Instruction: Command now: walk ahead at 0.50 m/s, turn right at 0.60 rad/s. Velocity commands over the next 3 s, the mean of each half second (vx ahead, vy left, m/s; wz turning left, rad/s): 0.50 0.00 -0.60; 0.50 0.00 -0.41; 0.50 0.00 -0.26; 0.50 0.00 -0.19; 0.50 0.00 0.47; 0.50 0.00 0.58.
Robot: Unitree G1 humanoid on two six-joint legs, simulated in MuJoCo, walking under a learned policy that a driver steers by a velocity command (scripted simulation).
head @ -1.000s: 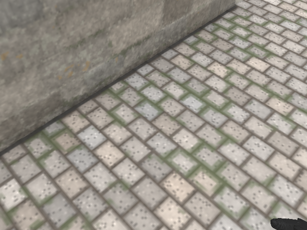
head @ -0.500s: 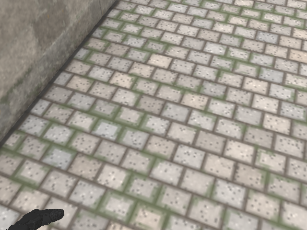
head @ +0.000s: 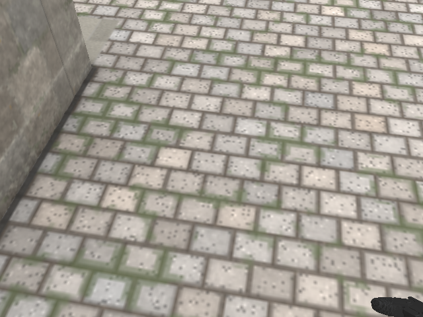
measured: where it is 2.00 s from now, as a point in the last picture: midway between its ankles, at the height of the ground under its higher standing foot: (361, 183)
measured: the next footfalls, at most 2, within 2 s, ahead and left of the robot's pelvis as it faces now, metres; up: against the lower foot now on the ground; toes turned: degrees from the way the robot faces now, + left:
right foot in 0.46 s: +0.37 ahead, -0.19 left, +0.00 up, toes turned -19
left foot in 0.94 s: +0.72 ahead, -0.12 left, +0.00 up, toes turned -29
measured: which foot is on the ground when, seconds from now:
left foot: down 0.00-0.44, up 0.46-0.92, down 0.94-1.00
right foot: up 0.00-0.44, down 0.46-0.96, up 0.98-1.00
